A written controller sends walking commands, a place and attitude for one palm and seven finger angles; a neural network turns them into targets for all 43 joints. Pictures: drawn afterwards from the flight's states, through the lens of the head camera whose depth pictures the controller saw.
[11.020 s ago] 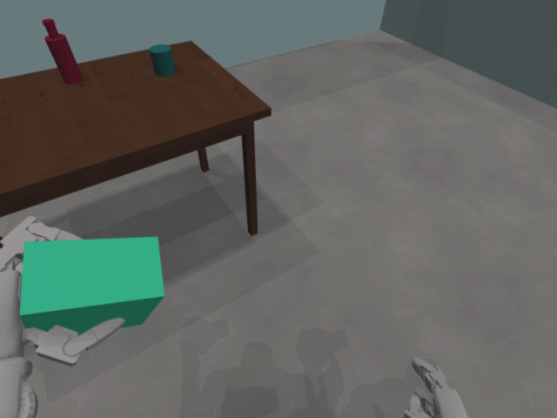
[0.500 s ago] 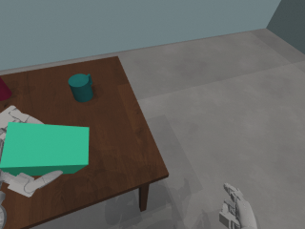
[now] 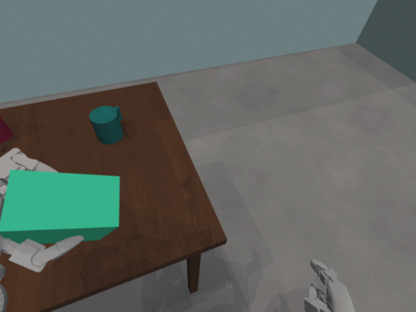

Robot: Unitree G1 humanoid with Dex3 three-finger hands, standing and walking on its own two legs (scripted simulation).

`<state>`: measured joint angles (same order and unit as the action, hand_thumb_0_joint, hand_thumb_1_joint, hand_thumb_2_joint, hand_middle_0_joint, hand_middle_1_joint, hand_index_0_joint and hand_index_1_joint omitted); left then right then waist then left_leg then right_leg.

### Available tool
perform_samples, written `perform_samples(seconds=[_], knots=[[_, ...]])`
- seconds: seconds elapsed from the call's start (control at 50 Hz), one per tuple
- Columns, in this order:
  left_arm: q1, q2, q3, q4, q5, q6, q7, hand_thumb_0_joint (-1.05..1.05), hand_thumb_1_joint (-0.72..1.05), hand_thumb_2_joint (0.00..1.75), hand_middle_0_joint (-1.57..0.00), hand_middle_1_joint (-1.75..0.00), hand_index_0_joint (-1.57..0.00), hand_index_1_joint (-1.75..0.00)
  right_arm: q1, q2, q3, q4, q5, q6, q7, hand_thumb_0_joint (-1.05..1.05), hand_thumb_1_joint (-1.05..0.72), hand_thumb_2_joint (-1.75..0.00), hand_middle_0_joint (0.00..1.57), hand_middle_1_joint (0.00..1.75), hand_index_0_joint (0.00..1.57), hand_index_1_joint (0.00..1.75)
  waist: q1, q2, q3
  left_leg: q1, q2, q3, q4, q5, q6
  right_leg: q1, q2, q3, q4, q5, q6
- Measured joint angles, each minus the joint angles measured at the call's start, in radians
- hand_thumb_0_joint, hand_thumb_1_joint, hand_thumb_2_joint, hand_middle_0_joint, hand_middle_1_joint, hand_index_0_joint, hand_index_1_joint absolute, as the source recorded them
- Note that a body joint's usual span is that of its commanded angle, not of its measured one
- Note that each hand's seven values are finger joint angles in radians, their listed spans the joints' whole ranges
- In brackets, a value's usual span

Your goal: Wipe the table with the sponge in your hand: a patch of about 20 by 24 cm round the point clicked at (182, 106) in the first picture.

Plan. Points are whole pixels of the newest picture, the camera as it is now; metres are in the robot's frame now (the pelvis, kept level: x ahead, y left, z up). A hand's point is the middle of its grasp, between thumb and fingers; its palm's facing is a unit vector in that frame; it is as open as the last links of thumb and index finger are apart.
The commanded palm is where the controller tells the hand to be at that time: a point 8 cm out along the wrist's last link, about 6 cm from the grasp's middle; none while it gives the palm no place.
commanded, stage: shuffle to correct the standing spot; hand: left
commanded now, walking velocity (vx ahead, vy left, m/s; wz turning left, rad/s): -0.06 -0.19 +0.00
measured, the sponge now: (78, 211) +0.23 +0.20 +0.14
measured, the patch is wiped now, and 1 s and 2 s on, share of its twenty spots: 0.00 0.00 0.00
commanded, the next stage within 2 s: none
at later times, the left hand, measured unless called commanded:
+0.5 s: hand (47, 206) +0.22 +0.24 +0.16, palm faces +0.32 -0.85 -0.41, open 10.7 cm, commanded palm +0.16 +0.28 +0.18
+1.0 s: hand (51, 208) +0.22 +0.23 +0.17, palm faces +0.31 -0.85 -0.42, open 10.7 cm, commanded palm +0.16 +0.27 +0.18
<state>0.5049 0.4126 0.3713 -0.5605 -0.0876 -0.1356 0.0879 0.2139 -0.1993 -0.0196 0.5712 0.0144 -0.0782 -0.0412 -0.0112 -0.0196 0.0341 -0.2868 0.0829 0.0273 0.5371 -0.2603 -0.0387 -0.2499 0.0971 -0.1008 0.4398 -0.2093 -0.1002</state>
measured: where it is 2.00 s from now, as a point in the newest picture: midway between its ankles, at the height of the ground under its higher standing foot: outside the picture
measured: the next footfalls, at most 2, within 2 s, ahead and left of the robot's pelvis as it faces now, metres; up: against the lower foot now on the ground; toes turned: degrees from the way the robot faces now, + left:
none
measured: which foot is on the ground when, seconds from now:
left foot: down 0.00-1.00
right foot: down 0.00-1.00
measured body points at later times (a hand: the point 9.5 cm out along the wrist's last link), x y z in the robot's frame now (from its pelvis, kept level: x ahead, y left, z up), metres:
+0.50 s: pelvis +0.00 +0.00 +0.00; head +0.03 +0.01 +0.45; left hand +0.20 +0.28 +0.19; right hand +0.18 -0.24 -0.08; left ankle +0.01 +0.14 -0.74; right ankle +0.02 -0.05 -0.74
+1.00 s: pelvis +0.00 -0.01 +0.00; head +0.03 +0.00 +0.45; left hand +0.20 +0.27 +0.19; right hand +0.18 -0.24 -0.08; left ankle +0.01 +0.14 -0.74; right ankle +0.02 -0.05 -0.74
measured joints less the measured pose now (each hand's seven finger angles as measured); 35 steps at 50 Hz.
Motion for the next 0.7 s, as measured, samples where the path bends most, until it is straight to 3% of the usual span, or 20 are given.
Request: perform_samples(seconds=[0.38,0.7], knots=[[-0.015,-0.009,-0.006,0.014,0.003,0.007,0.001,-0.01,-0.54,1.01,-0.66,-1.35,-0.68,-1.34,-0.010,0.010,0.011,-0.005,-0.001,0.007,0.004,0.01,-0.90,-0.90,0.21,0.30,0.20,0.30,0.011,0.006,-0.003,0.005,0.001,-0.003,-0.016,0.007,-0.004,0.005,0.002,-0.002,-0.014,0.004,0.000],[0.003,0.001,-0.003,0.007,-0.004,0.013,0.003,-0.01,-0.54,1.01,-0.66,-1.34,-0.68,-1.34,-0.009,-0.003,0.002,-0.006,0.003,0.017,0.003,0.01,-0.90,-0.90,0.21,0.30,0.20,0.30,-0.003,0.011,-0.004,0.007,0.006,-0.006,-0.007,-0.004,-0.009,0.008,0.006,-0.005,-0.007,-0.007,-0.008]])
